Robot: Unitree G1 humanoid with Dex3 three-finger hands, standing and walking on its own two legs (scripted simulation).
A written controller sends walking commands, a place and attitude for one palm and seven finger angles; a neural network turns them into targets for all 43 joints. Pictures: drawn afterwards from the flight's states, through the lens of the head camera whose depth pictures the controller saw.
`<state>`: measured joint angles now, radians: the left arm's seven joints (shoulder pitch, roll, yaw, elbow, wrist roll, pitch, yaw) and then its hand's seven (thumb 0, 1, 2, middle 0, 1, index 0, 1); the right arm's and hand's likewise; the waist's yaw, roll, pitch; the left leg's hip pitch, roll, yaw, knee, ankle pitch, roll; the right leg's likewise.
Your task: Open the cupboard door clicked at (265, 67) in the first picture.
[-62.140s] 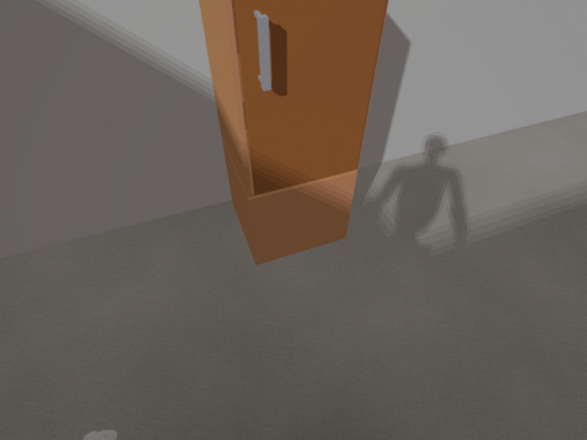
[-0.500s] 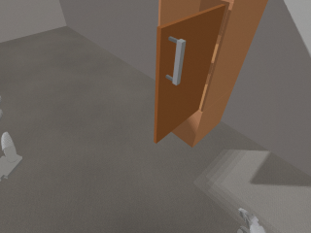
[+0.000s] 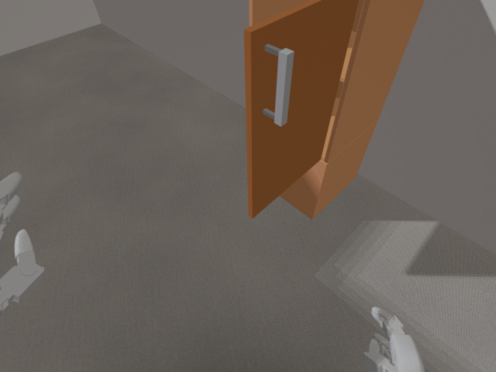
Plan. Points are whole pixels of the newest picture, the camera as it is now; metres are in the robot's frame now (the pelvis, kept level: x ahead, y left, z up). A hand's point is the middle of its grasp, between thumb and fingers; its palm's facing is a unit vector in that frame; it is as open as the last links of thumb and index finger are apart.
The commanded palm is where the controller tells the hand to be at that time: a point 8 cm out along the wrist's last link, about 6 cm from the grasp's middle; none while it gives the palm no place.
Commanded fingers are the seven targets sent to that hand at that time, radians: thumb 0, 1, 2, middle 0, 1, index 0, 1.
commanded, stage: stop stepping back and stand still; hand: left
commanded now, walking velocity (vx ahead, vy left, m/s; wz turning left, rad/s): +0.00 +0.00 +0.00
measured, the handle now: (275, 87) +0.63 -0.02 +0.13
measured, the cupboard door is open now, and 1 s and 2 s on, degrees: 91 91 91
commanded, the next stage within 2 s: let the arm hang, fingers relaxed in 0.04 s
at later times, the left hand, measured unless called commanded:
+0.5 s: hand out of the picture -0.01 +0.19 -0.18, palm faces +0.03 -0.98 -0.19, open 7.0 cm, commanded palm none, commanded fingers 0.00 0.90 0.90 -0.20 -0.30 -0.20 -0.30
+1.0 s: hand out of the picture -0.04 +0.19 -0.17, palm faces +0.06 -0.97 -0.21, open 7.4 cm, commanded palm none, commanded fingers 0.00 0.90 0.90 -0.20 -0.30 -0.20 -0.30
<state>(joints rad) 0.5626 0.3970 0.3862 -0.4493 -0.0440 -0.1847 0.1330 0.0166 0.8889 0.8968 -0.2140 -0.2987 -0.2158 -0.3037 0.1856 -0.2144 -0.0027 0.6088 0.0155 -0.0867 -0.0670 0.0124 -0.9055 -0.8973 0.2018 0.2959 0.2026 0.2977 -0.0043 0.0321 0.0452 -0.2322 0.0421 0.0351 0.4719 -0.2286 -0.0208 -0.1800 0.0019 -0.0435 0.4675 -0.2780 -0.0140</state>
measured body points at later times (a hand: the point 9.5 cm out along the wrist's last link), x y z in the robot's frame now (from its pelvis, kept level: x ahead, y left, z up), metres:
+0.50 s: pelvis -0.03 +0.01 +0.00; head -0.01 +0.02 +0.45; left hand -0.01 +0.25 -0.16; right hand +0.00 -0.23 -0.15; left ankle +0.01 +0.13 -0.74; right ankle -0.02 -0.11 -0.74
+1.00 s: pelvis -0.03 +0.02 +0.00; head -0.02 +0.00 +0.45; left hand -0.04 +0.24 -0.15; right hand -0.04 -0.19 -0.17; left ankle +0.01 +0.13 -0.74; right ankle -0.02 -0.11 -0.74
